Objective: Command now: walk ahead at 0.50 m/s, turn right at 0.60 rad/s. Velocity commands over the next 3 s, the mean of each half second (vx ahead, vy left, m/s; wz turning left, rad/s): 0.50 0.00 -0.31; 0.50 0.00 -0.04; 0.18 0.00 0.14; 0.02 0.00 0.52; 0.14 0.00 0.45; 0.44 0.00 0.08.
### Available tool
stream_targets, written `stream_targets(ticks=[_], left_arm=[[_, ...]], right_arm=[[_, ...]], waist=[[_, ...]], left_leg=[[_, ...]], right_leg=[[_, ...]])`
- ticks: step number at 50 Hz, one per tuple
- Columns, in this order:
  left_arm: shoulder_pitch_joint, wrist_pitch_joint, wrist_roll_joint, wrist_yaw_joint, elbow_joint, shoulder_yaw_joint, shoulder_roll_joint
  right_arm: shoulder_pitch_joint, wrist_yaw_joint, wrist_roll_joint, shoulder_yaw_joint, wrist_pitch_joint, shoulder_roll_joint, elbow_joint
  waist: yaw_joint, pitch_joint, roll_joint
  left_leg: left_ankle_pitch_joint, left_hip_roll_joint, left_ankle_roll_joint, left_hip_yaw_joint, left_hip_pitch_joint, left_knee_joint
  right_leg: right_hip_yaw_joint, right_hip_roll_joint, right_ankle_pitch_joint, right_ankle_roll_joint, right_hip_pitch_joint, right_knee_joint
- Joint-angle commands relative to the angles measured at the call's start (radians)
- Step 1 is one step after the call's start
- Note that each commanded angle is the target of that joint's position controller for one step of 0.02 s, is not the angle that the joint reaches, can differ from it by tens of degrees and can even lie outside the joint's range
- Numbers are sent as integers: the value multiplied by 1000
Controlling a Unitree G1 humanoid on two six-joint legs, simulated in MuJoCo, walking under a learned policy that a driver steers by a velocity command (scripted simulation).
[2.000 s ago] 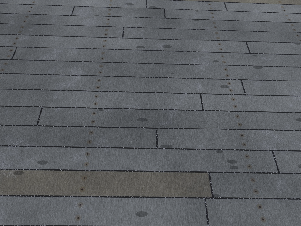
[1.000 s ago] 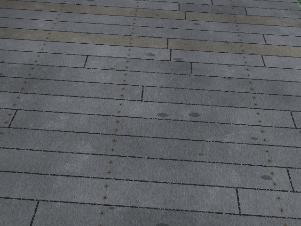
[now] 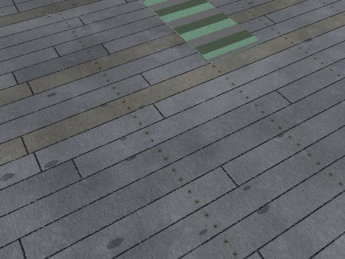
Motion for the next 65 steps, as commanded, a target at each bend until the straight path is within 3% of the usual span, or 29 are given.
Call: stream_targets(ticks=[1, 6, 9, 13, 15, 17, 18, 19, 20, 21, 22, 23, 24, 28, 33, 34, 38, 41, 43, 44, 45, 46, 47, 49, 50, 54, 57, 62, 65], left_arm=[[-34, -7, -3, -8, -98, 23, 65], [-114, -10, 8, -15, -125, 4, 22], [-220, -29, 9, -35, -142, -11, 3], [-320, -37, 3, -55, -184, -14, 10], [-292, -37, 10, -58, -185, -1, 40], [-57, -33, 18, -47, -113, 42, 113], [115, -25, 22, -31, -75, 67, 182], [133, -26, 21, -26, -66, 77, 282], [148, -32, 18, -29, -73, 53, 185], [87, -40, 22, -31, -68, 37, 149], [27, -45, 18, -31, -66, 29, 125], [-13, -48, 24, -35, -64, 19, 96], [-47, -53, 34, -34, -66, 17, 90], [-76, -75, 23, -29, -40, 19, 89], [-7, -73, 17, -15, 14, 27, 118], [7, -72, 15, -15, 26, 33, 145], [50, -60, 4, -12, 75, 38, 154], [53, -43, 3, -4, 99, 42, 167], [40, -33, 11, 1, 100, 28, 138], [62, -32, 36, 7, 75, 3, 83], [183, -53, 22, -2, 65, -21, -13], [112, -69, 4, -6, 79, -1, 97], [19, -79, -15, -11, 52, 10, 133], [-54, -78, 9, -1, 39, 10, 113], [-31, -70, 17, 0, 45, 12, 103], [-14, -36, 27, 11, 50, -5, 35], [-91, -36, 30, 5, 47, -15, 15], [-197, -38, 33, -6, 28, -7, 43], [-138, -48, 48, -2, 50, 12, 79]], right_arm=[[24, -7, 0, -26, -12, -109, -29], [57, -9, 1, -37, -10, -157, 17], [77, -8, 17, -36, 0, -171, 42], [154, -7, 39, -42, 20, -211, 92], [150, -10, 47, -45, 32, -230, 106], [138, -18, 48, -37, 42, -223, 113], [137, -21, 22, -17, 37, -180, 88], [253, -6, 4, 30, 17, -46, 55], [182, 2, 33, 6, -6, -145, 74], [81, 6, 61, -7, -16, -187, 33], [41, 0, 53, -2, -20, -170, 24], [10, -5, 24, -4, -17, -158, 27], [56, -2, 25, -5, -7, -150, 28], [50, -6, 14, 4, 35, -96, 39], [-132, 9, 11, 19, 22, -80, -2], [-156, 13, 17, 24, 20, -68, -12], [-230, 29, 22, 19, 14, -100, -42], [-195, 36, 21, 9, 7, -122, -42], [26, 25, 15, -28, 6, -186, 21], [197, 15, 8, -48, 10, -266, 50], [228, 23, 7, -59, 14, -319, 68], [205, 25, 28, -32, 13, -216, 54], [142, 22, 25, -21, 11, -180, 43], [31, 20, 3, -8, 11, -142, 23], [10, 20, -10, -2, 7, -129, 19], [-13, 7, -3, -7, 1, -144, 51], [3, -8, 3, -10, 19, -157, 71], [50, -13, 12, -9, 44, -168, 122], [28, -18, 32, -6, 62, -159, 130]], waist=[[-19, 2, 159], [-31, 8, 100], [-65, 46, 110], [-80, 71, 115], [-39, 46, 143], [100, -101, 137], [167, -225, 58], [77, -366, -221], [131, -412, -126], [126, -243, -103], [91, -161, -37], [68, -88, -1], [17, -93, -56], [-23, -21, 1], [41, 41, 12], [47, 38, -13], [65, 62, -7], [31, 35, -27], [-77, -111, -9], [-125, -263, 121], [-55, -353, 389], [-101, -299, 251], [-95, -172, 196], [-43, -46, 100], [-10, -45, 123], [34, -43, 128], [6, -64, 125], [-33, -62, 129], [19, -69, 107]], left_leg=[[38, 278, 151, -264, 174, -266], [227, 281, 174, -110, 206, -297], [265, 251, 150, -14, 202, -295], [305, 308, 142, -19, 293, -275], [526, 318, 124, 3, 343, -194], [772, 260, 76, 80, 281, 90], [500, 219, 35, 96, 51, 372], [-302, 39, -22, 44, -340, 741], [-393, 48, -11, -120, -437, 869], [-321, 91, 2, -111, -512, 886], [-231, 134, 7, -99, -493, 827], [-185, 157, 4, -88, -443, 760], [-144, 175, -7, -103, -378, 733], [-49, 182, -44, -93, -352, 589], [235, 142, -49, -63, -332, 247], [268, 132, -48, -58, -311, 201], [237, 119, -16, -71, -321, 107], [135, 88, 24, -44, -252, 60], [130, 50, 75, -4, 72, 44], [166, 242, 142, -234, 354, 63], [-112, 410, 296, -718, 633, -86], [-272, 393, 265, -746, 606, -153], [-250, 366, 222, -601, 491, -167], [37, 307, 204, -426, 251, -202], [270, 290, 204, -356, 186, -200], [718, 257, 228, -156, 79, -214], [712, 195, 177, -60, 86, -208], [589, 229, 165, -103, 166, -158], [455, 184, 112, -151, 166, -24]], right_leg=[[31, -105, 75, 13, -232, -8], [20, -103, 245, 29, -256, -228], [-47, -83, 355, 16, -190, -435], [-90, -60, 304, -21, -151, -570], [-118, -24, 223, -58, -68, -620], [-168, 44, 287, -111, 296, -695], [6, -91, 338, -160, 616, -646], [525, -364, 159, -339, 920, -741], [647, -383, 75, -342, 907, -842], [484, -343, 147, -295, 786, -857], [365, -299, 241, -265, 650, -869], [261, -252, 391, -238, 523, -890], [248, -253, 401, -259, 440, -925], [135, -221, 374, -258, 304, -1037], [2, -166, 392, -201, 300, -1054], [7, -182, 359, -199, 308, -1051], [16, -234, 324, -181, 412, -1004], [23, -254, 465, -148, 497, -917], [-48, -170, 696, -106, 444, -637], [-104, -99, 420, -58, 256, -307], [-58, 76, -190, 1, -134, -8], [52, 22, -213, -9, -248, 96], [28, -26, -119, -23, -303, 96], [-9, -99, 22, -14, -236, 2], [-5, -116, 39, -3, -158, -23], [-37, -109, 84, 54, -62, -211], [-70, -78, 288, 51, 5, -432], [-55, -46, 357, 26, 60, -612], [-63, -26, 480, -18, 203, -793]])
Next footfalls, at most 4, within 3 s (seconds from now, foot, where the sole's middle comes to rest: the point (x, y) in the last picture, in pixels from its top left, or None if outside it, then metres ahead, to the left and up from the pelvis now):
0.36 right None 0.33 -0.18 -0.77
0.86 left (170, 221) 0.65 0.02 -0.77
1.32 right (226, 190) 0.79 -0.22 -0.77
1.68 left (167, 202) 0.73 0.03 -0.77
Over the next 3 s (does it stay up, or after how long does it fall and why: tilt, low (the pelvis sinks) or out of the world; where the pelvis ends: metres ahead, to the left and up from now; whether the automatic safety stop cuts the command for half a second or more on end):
stays up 0.92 0.06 -0.01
